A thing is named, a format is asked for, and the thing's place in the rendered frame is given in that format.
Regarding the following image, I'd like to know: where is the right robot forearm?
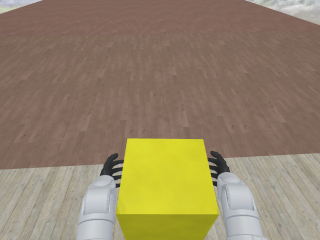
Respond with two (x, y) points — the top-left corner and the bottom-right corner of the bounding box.
(217, 172), (268, 240)

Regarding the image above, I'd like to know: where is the carton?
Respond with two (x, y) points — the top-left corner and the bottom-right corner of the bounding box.
(116, 138), (220, 240)

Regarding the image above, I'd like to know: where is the left robot forearm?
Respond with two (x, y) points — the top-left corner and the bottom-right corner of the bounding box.
(76, 175), (116, 240)

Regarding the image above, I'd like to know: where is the robot left hand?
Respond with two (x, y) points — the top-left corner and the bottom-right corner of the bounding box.
(100, 153), (124, 188)

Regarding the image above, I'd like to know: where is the robot right hand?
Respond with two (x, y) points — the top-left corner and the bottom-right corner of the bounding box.
(207, 151), (230, 187)

